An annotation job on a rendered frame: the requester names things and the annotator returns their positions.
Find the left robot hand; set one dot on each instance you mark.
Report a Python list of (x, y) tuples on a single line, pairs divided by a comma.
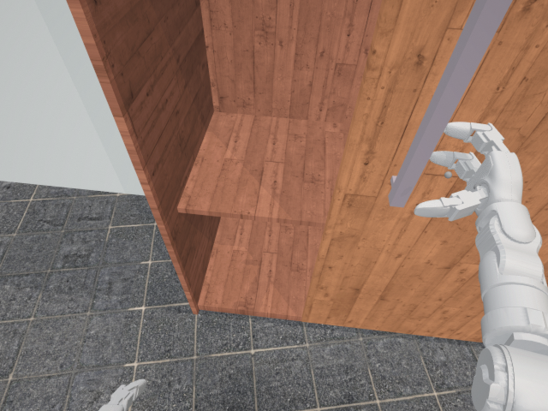
[(122, 398)]

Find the wardrobe door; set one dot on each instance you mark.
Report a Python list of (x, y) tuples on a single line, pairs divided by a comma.
[(381, 267)]

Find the right robot hand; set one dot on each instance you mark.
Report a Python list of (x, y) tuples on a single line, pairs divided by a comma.
[(499, 175)]

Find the robot right forearm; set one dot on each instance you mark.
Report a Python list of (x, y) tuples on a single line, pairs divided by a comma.
[(511, 277)]

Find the robot right upper arm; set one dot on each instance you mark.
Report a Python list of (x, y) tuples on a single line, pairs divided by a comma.
[(510, 379)]

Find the handle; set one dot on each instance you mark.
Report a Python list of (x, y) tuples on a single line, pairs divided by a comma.
[(478, 32)]

